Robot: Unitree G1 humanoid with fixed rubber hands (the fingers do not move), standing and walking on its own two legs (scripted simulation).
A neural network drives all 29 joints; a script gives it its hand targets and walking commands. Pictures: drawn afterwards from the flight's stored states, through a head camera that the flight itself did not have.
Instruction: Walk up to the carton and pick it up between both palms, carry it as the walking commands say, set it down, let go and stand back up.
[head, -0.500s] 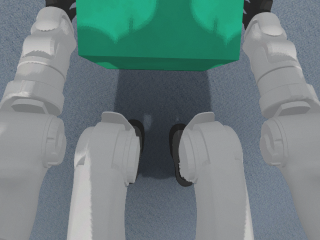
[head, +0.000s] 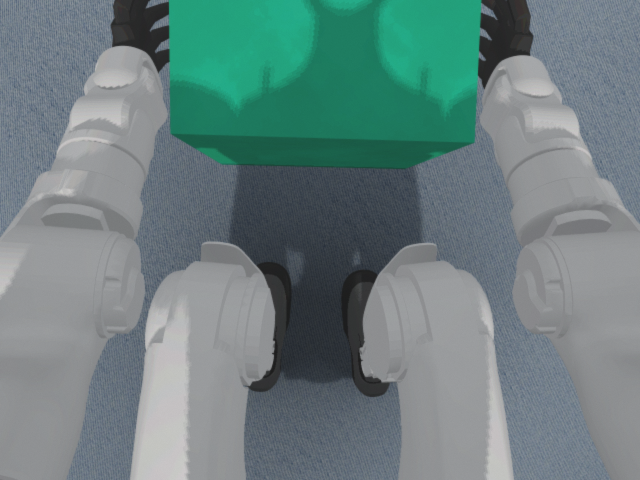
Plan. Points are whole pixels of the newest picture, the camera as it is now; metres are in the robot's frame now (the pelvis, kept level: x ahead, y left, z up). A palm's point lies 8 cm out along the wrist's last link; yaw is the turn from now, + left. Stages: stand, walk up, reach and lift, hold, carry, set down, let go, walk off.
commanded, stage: set down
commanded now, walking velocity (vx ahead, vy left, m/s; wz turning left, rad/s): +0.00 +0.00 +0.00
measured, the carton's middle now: (320, 92) +0.51 +0.01 -0.22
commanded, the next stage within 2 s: none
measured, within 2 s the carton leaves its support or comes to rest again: neither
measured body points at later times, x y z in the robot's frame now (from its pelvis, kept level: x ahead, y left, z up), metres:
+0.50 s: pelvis +0.00 +0.00 +0.00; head +0.34 +0.02 +0.28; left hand +0.53 +0.20 -0.17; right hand +0.54 -0.18 -0.16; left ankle +0.13 +0.08 -0.31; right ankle +0.12 -0.09 -0.31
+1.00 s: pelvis +0.01 -0.01 +0.00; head +0.37 +0.01 +0.25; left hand +0.51 +0.23 -0.20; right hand +0.52 -0.21 -0.19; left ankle +0.13 +0.08 -0.31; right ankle +0.12 -0.09 -0.31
